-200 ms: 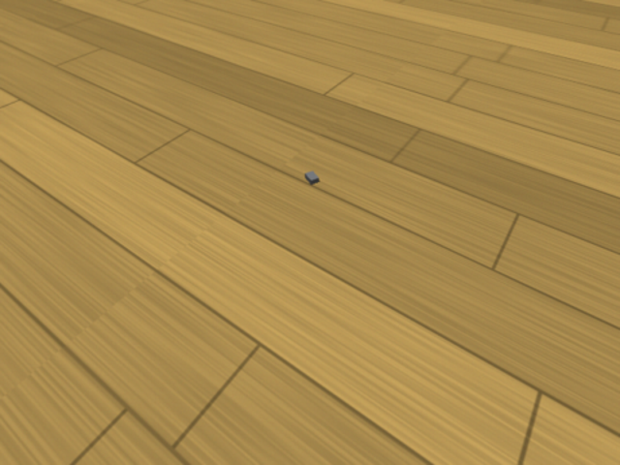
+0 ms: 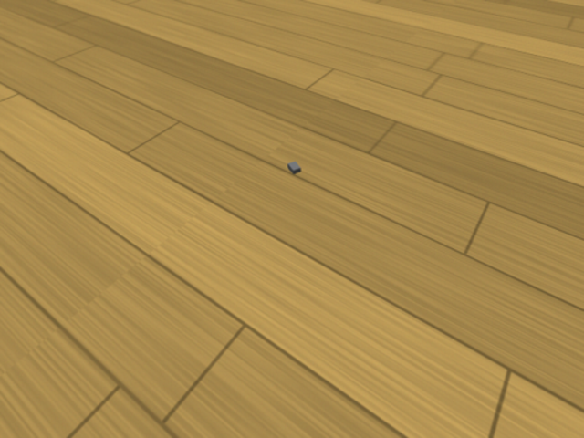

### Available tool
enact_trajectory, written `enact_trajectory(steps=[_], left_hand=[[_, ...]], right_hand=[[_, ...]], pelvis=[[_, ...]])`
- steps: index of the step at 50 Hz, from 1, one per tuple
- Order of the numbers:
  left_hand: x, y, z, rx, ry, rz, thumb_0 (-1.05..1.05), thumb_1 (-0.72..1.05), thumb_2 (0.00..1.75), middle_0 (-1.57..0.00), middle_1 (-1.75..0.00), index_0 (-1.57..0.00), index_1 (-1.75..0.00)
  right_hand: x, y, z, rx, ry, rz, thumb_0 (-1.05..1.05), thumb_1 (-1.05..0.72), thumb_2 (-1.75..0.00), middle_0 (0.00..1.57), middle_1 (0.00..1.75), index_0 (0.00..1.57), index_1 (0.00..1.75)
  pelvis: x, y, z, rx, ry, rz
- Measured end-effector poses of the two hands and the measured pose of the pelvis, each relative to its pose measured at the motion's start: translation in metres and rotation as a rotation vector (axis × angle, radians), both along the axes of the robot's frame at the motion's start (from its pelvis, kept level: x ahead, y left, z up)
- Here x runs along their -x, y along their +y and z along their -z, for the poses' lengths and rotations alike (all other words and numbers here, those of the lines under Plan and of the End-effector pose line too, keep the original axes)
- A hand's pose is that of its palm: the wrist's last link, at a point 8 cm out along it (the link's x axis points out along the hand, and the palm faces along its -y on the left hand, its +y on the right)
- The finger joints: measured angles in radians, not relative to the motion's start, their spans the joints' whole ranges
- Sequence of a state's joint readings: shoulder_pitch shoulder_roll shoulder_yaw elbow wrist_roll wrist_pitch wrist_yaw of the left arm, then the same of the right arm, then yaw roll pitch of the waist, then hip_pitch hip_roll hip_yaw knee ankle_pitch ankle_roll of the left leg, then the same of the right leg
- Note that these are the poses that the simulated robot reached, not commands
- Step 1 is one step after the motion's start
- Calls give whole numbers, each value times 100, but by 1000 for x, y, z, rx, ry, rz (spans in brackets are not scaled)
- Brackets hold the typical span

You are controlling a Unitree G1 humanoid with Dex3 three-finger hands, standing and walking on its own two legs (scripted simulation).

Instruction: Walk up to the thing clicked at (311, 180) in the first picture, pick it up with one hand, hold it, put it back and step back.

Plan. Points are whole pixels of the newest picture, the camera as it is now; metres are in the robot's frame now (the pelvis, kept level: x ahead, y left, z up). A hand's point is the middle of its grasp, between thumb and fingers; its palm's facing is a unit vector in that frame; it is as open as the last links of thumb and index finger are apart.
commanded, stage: stand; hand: left
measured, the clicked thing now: (294, 167) +1.56 -0.02 -0.77
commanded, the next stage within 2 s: walk up in 0.92 s
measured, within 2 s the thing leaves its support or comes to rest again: neither
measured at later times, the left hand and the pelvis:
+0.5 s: hand out of the picture +0.08 +0.25 -0.16, palm faces -0.03 -0.94 -0.34, open 7.4 cm; pelvis +0.01 +0.00 +0.00, yaw +0 degrees
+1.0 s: hand out of the picture +0.08 +0.26 -0.16, palm faces -0.07 -0.94 -0.34, open 7.4 cm; pelvis +0.01 +0.01 +0.00, yaw -4 degrees
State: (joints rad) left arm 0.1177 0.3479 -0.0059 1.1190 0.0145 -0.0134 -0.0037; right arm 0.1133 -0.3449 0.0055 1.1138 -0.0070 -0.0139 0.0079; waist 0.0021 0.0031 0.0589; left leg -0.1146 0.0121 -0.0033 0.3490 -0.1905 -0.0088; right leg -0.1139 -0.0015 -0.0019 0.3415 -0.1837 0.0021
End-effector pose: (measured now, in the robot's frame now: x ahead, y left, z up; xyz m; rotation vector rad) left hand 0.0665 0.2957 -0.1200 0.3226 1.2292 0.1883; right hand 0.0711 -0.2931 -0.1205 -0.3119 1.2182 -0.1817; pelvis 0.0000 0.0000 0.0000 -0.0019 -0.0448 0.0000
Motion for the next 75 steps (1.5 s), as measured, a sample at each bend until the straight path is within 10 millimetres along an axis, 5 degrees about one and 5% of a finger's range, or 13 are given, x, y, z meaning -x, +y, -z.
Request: enact_trajectory(steps=[47,54,59,64,70,75], left_hand=[[-6,4,-1,2,4,-5,0,90,90,-20,-30,-20,-30],[-15,32,-4,-20,54,91,0,90,90,-20,-30,-20,-30],[-51,74,-8,-48,46,143,0,89,90,-21,-30,-20,-30],[-120,115,-2,-109,52,240,1,90,90,-20,-30,-20,-30],[-235,115,-25,-106,-36,382,1,90,90,-20,-30,-20,-30],[-333,85,-36,-110,-119,489,1,90,90,-20,-30,-20,-30]], right_hand=[[-10,0,-1,-1,0,-4,1,-90,-90,20,30,21,30],[-28,-12,-13,18,-155,55,1,-90,-90,20,30,21,30],[-36,2,-26,69,-170,82,1,-90,-90,20,30,20,30],[-26,29,-30,109,-200,178,1,-90,-90,20,30,20,30],[8,70,-30,63,-117,353,1,-90,-90,20,30,20,30],[25,94,-12,25,-27,477,1,-90,-90,20,30,21,30]], pelvis=[[-9,3,0,-3,6,7],[-20,25,9,16,41,138],[-44,57,9,23,50,194],[-75,89,17,9,39,273],[-122,101,3,11,33,347],[-170,103,7,-2,28,402]])
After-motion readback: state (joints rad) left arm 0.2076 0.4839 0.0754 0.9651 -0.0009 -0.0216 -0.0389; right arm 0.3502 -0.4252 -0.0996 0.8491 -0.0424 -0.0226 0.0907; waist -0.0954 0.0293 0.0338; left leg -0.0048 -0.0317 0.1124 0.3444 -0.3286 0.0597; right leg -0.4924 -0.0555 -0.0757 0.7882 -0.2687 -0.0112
